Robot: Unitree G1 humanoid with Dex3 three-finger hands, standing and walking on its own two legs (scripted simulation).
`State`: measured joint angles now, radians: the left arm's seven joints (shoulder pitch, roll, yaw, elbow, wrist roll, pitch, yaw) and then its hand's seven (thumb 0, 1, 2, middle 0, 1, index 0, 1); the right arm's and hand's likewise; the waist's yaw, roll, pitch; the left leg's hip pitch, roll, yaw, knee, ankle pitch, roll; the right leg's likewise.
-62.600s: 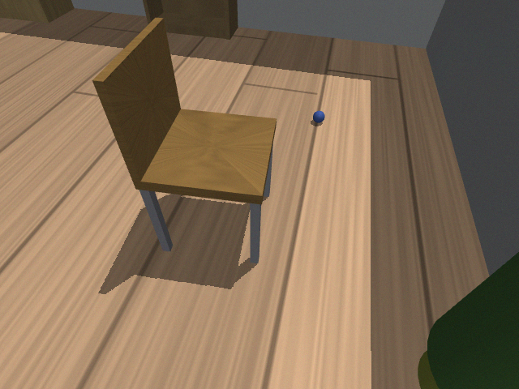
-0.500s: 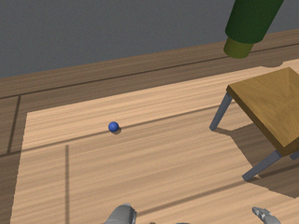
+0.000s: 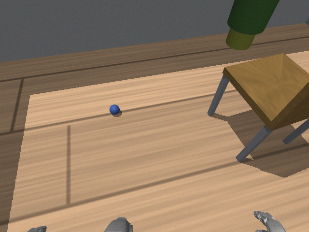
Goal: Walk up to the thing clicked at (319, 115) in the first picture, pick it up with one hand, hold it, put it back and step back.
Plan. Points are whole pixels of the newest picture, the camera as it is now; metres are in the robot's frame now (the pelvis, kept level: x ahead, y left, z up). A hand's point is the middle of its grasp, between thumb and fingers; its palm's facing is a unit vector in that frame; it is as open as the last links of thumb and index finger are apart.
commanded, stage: step back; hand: left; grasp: from above
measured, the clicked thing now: (114, 109) +1.01 +0.33 -0.71
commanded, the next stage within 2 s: stand in 1.20 s
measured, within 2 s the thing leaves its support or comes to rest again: neither
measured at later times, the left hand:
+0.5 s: hand out of the picture -0.07 +0.28 -0.13, palm faces +0.11 -0.91 -0.41, open 7.4 cm
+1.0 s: hand out of the picture -0.01 +0.29 -0.14, palm faces +0.11 -0.93 -0.36, open 7.4 cm
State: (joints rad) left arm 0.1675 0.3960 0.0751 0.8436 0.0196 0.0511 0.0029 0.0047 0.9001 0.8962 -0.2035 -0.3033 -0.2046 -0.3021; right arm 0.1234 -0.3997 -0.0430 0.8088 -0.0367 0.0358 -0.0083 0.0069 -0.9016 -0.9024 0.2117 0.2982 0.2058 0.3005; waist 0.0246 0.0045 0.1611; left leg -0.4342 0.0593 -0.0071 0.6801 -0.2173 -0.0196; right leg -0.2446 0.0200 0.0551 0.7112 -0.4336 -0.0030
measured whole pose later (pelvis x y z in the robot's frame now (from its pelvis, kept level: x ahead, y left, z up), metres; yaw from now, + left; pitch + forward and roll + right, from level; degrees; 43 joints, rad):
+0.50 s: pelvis -0.09 -0.01 +0.01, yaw +6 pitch -3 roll +2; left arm 0.24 0.42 0.07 0.98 0.02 0.01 -0.02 0.01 0.90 0.90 -0.20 -0.30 -0.20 -0.30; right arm 0.24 -0.36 -0.05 0.98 -0.05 -0.01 0.03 0.01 -0.90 -0.90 0.21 0.30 0.20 0.30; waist 0.01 -0.03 0.06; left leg -0.21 -0.02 -0.02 0.57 -0.31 0.01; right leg -0.35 -0.03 0.01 0.77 -0.44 -0.02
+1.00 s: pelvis -0.05 +0.01 +0.02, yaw +5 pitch -2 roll -1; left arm 0.17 0.38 0.04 1.03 0.01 -0.02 0.00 0.01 0.90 0.90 -0.20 -0.30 -0.20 -0.30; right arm 0.14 -0.35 -0.04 1.04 -0.03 -0.01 0.01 0.01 -0.91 -0.90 0.21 0.30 0.20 0.30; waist 0.02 -0.01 0.07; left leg -0.27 0.03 0.01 0.61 -0.30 -0.01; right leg -0.22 -0.01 0.01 0.57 -0.31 0.02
